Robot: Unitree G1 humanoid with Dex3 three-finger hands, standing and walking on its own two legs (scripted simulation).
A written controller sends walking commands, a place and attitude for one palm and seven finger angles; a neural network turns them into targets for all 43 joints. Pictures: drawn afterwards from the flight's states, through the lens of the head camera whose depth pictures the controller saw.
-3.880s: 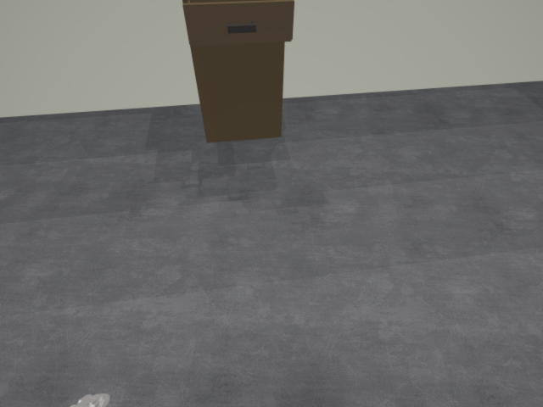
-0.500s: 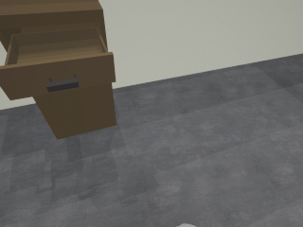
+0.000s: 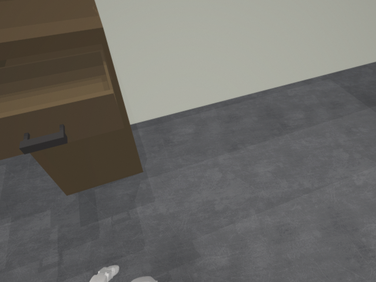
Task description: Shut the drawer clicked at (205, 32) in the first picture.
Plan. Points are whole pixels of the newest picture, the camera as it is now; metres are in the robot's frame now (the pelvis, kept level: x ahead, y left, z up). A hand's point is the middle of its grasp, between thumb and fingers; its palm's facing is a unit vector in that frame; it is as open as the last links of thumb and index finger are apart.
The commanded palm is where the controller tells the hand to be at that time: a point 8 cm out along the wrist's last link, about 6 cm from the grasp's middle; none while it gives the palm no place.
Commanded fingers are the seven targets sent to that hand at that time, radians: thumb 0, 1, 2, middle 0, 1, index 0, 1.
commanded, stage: turn to face it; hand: left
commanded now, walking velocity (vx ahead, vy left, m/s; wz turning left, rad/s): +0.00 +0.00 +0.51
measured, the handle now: (44, 137) +0.48 +0.39 +0.01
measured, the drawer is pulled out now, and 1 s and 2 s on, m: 0.30 0.30 0.30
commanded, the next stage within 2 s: take the last steps up to it in 0.54 s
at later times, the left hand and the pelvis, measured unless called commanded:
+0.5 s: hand out of the picture +0.01 +0.25 -0.16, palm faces +0.24 -0.93 -0.27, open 7.4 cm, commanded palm none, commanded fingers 0.00 0.90 0.90 -0.20 -0.30 -0.20 -0.30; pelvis +0.02 +0.02 +0.01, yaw +11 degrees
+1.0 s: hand out of the picture -0.08 +0.16 -0.16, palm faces +0.42 -0.89 -0.18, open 7.3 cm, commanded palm none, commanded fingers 0.00 0.90 0.90 -0.20 -0.30 -0.20 -0.30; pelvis +0.03 +0.02 +0.01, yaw +19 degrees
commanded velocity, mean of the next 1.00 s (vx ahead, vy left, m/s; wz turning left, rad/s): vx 0.11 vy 0.01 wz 0.22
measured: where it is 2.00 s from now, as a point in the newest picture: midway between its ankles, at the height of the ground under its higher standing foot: (167, 275)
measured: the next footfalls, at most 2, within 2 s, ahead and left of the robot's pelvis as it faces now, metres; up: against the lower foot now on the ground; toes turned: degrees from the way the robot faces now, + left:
left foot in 0.18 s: +0.06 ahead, +0.14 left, +0.00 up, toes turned +14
right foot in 0.60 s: +0.08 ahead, -0.10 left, +0.00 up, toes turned +8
